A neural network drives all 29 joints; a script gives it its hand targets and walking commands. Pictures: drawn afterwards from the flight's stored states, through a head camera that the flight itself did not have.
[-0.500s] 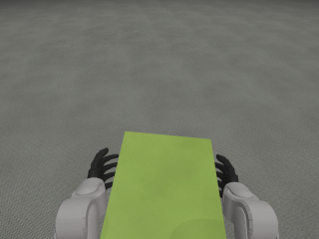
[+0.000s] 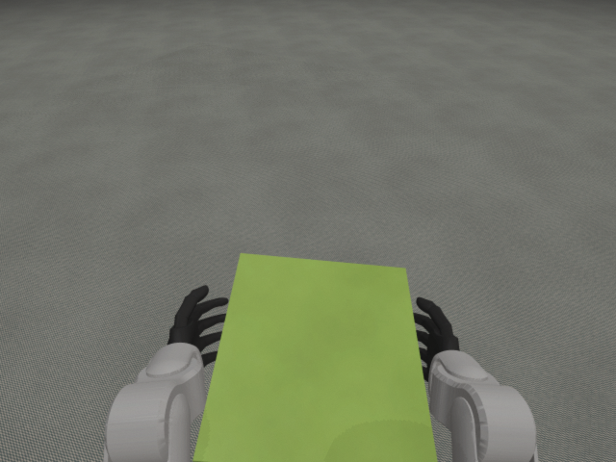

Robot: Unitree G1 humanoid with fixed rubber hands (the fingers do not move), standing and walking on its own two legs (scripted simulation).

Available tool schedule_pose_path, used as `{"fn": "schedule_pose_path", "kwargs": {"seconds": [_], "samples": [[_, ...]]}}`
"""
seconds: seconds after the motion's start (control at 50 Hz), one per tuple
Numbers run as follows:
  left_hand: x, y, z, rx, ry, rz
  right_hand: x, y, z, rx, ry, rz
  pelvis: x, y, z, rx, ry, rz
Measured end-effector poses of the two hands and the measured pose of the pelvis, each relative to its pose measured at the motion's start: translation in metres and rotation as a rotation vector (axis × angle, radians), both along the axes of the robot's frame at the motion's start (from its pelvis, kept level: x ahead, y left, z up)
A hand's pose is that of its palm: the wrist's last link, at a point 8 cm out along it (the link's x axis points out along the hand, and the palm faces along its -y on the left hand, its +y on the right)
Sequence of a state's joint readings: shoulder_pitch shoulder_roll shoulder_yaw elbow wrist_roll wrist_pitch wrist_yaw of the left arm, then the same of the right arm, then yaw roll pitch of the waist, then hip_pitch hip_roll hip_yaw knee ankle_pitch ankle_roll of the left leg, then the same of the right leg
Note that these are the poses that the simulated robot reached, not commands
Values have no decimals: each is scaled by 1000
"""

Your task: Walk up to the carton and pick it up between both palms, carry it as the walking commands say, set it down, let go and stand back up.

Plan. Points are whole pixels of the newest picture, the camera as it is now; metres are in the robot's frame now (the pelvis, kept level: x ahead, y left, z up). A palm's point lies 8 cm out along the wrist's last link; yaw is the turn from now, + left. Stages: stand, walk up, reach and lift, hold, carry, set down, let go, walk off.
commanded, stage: carry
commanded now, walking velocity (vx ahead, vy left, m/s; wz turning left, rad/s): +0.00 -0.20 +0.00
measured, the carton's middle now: (309, 396) +0.23 +0.01 +0.02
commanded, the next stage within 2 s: none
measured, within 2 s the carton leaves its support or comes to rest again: neither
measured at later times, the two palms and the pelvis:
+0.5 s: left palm (248, 362) +0.24 +0.07 +0.09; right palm (499, 370) +0.23 -0.21 +0.08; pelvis -0.01 -0.07 -0.01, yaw +1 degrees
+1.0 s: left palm (343, 396) +0.20 -0.03 +0.09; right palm (608, 404) +0.19 -0.32 +0.07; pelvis -0.04 -0.17 -0.01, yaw +1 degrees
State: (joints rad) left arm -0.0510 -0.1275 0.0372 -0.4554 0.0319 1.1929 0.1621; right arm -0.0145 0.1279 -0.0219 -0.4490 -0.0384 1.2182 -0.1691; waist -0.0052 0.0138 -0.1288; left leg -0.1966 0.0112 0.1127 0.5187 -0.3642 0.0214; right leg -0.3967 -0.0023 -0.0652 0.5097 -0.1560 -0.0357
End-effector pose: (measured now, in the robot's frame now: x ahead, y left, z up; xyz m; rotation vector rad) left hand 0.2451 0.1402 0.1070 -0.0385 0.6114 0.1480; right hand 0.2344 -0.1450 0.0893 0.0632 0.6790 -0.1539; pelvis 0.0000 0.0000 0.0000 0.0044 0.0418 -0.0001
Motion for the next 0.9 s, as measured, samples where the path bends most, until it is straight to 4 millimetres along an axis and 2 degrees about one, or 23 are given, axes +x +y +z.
{"fn": "schedule_pose_path", "kwargs": {"seconds": [0.18, 0.34, 0.44, 0.52, 0.64, 0.7, 0.76, 0.84, 0.9], "samples": [[1, -14, -8, -33, 4, 5, 2, -14, 1, -31, 3, 4, 3, -17, -3, -4, 6, -7], [4, -44, -9, -4, 4, -9, 1, -44, -9, 0, 4, -11, 5, -41, -8, -5, 11, -10], [3, -62, -10, 5, 4, -15, -2, -61, -13, 8, 4, -16, 0, -58, -10, -4, 23, 11], [-9, -68, -16, -18, 25, 6, -7, -68, -10, -17, 24, 4, -12, -69, -6, 17, 37, 22], [-36, -67, -17, -42, 4, 48, -20, -67, -3, -36, 5, 43, -31, -79, -6, 12, 36, 24], [-47, -71, -10, -40, 0, 54, -32, -72, 1, -28, 0, 45, -33, -84, -1, 7, 27, 21], [-50, -78, 5, -8, -10, 52, -36, -79, 5, 8, -10, 41, -30, -90, 4, -24, 27, 44], [-45, -97, 17, 0, -64, 51, -31, -97, 15, 9, -65, 47, -29, -109, 2, -34, 19, -6], [-40, -124, 11, -27, -78, 44, -29, -124, 13, -23, -78, 44, -30, -136, -6, -24, 12, -10]]}}
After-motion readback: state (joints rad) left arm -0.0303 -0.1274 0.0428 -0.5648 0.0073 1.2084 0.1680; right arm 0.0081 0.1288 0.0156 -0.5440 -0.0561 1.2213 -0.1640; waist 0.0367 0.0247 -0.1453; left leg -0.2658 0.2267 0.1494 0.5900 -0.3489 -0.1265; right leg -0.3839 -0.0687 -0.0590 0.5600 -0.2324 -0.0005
